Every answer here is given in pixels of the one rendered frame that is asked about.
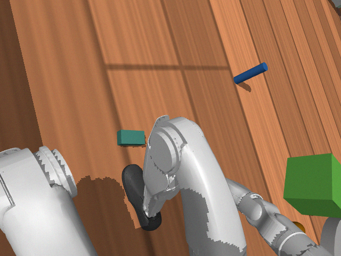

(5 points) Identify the right robot foot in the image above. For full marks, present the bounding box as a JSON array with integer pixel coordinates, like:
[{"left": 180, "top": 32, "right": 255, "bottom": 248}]
[{"left": 121, "top": 164, "right": 162, "bottom": 231}]

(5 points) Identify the right robot hand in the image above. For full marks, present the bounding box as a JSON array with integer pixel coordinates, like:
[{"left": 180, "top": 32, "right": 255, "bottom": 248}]
[{"left": 226, "top": 178, "right": 252, "bottom": 211}]

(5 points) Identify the right robot arm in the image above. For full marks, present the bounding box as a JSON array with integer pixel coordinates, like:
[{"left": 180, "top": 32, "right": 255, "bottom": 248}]
[{"left": 239, "top": 193, "right": 333, "bottom": 256}]

